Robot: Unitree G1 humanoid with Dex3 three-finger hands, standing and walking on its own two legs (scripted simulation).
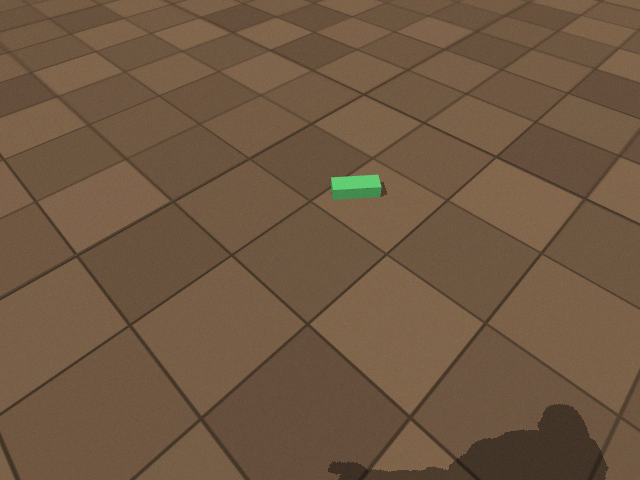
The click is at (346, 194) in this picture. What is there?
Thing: lying carton
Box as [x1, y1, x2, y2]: [331, 175, 381, 199]
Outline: 378,176 363,175 331,177 332,198 340,199 379,196 381,186
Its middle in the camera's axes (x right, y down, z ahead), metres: +0.16 -0.23 +1.83
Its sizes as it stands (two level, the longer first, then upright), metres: 0.223 0.089 0.061
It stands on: the floor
